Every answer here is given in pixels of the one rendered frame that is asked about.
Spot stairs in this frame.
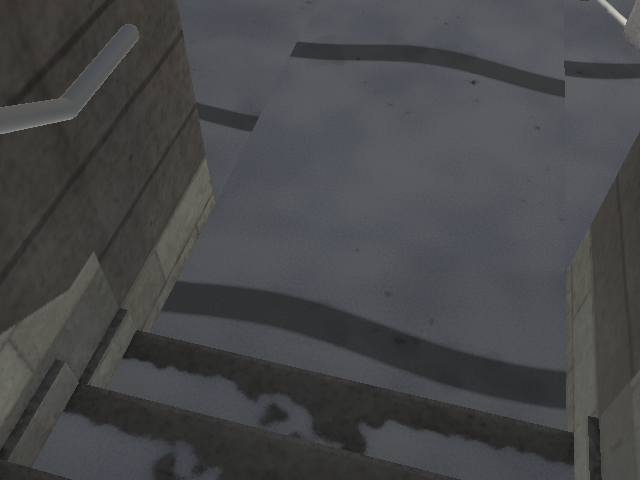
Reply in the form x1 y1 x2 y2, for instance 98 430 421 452
0 330 575 480

